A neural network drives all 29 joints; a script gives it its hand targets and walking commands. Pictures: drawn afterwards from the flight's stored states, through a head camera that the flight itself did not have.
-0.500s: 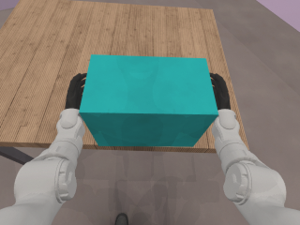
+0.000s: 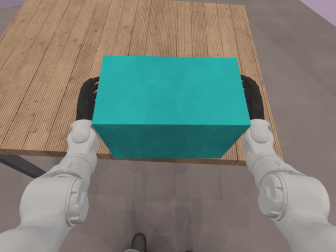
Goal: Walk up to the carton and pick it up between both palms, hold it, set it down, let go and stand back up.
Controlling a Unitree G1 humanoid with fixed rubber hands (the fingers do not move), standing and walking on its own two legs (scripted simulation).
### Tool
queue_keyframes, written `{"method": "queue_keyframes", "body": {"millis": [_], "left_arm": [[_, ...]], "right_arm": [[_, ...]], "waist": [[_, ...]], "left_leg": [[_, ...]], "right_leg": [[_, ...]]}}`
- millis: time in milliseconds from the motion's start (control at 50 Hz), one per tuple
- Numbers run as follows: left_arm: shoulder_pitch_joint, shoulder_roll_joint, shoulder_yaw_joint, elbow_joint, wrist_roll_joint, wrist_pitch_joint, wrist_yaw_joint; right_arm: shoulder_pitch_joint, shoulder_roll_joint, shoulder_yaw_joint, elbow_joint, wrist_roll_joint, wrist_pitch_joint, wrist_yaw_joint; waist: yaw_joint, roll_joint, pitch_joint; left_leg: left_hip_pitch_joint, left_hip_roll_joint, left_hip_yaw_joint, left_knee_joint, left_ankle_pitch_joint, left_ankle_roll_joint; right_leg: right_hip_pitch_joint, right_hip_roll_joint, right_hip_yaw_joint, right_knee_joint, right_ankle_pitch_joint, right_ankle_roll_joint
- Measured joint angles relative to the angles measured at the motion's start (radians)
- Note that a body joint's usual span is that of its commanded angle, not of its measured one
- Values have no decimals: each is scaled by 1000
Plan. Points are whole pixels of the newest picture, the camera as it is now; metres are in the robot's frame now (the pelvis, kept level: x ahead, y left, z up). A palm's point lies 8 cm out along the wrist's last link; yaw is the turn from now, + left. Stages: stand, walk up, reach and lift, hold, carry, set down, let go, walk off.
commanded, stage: reach and lift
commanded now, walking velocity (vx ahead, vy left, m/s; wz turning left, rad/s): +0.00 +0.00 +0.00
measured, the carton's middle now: (169, 113) +0.45 +0.04 +0.00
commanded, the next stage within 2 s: none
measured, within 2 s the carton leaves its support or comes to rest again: leaves its support in 0.44 s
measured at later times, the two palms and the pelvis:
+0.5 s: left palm (86, 117) +0.39 +0.23 +0.03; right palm (259, 114) +0.44 -0.16 +0.06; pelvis +0.00 +0.01 +0.00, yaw +0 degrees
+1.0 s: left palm (65, 82) +0.40 +0.23 +0.16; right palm (289, 91) +0.42 -0.16 +0.17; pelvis +0.01 +0.00 +0.02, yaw +2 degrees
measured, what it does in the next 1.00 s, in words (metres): stands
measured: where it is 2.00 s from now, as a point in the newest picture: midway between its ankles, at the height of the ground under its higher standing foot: outside the picture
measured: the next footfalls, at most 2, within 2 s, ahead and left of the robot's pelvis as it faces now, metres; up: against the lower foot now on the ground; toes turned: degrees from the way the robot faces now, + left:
none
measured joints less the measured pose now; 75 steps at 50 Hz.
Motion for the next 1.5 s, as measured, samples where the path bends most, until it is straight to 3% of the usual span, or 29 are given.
{"method": "queue_keyframes", "body": {"millis": [320, 500, 640, 760, 900, 1180, 1400, 1500], "left_arm": [[62, -8, -144, -28, -137, 73, 19], [135, -5, -239, -113, -219, 159, 49], [146, 15, -264, -216, -238, 269, 65], [100, 31, -217, -258, -181, 390, 57], [74, 43, -91, -332, -37, 547, 11], [255, -3, -19, -799, 99, 893, -1], [328, -72, 70, -1042, 230, 1067, -53], [379, -84, 90, -1146, 254, 1124, -81]], "right_arm": [[73, -8, 201, -74, 165, 113, -4], [139, -15, 297, -207, 257, 252, 1], [157, -25, 323, -332, 331, 381, 1], [129, -23, 291, -381, 342, 492, -5], [111, 6, 259, -404, 327, 591, -31], [265, 52, 199, -671, 305, 773, -30], [324, 60, 203, -831, 304, 886, -30], [356, 66, 231, -900, 320, 922, -46]], "waist": [[-9, 19, -42], [-26, 26, -62], [-45, 20, -59], [-54, 6, -32], [-68, -16, 63], [-96, -48, 156], [-127, -50, 194], [-137, -49, 213]], "left_leg": [[0, -5, 1, 44, -31, 11], [49, -8, -4, 48, -40, 11], [137, -15, -9, 20, -33, 6], [261, -22, -8, -28, -21, 1], [458, -31, -7, -94, -11, -2], [619, -37, -20, -129, -17, -5], [696, -38, -13, -140, -27, -7], [723, -38, -13, -136, -34, -8]], "right_leg": [[13, -6, 0, 17, -16, 11], [66, -8, -3, 17, -25, 12], [148, -12, -5, 8, -30, 8], [260, -17, -3, -15, -32, 4], [451, -23, 0, -68, -30, 2], [630, -24, -9, -132, -24, 2], [697, -25, 1, -130, -38, 0], [723, -25, 2, -126, -45, 0]]}}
